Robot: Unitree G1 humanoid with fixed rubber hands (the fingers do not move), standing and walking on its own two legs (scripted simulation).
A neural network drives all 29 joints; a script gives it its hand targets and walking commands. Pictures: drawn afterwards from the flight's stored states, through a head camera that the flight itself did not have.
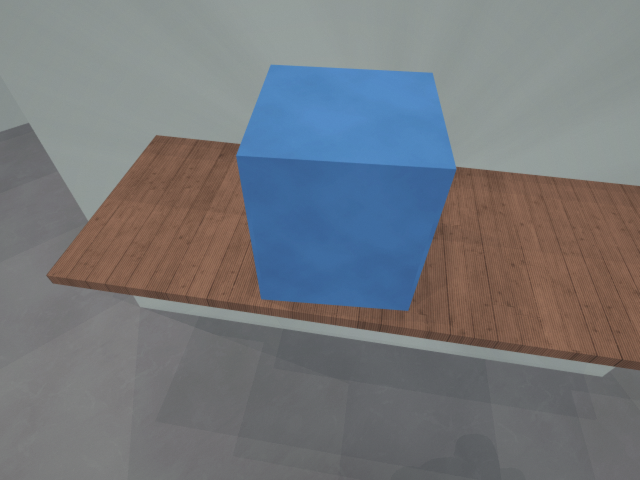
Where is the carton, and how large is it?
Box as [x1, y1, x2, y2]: [236, 65, 455, 310]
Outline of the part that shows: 270,65 236,154 261,298 407,310 455,171 455,165 432,73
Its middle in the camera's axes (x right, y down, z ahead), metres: +0.03 -0.06 +0.53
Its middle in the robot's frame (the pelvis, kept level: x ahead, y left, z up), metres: +0.46 +0.00 +0.12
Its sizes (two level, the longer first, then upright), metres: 0.210 0.200 0.250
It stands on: a table, 0.76 m high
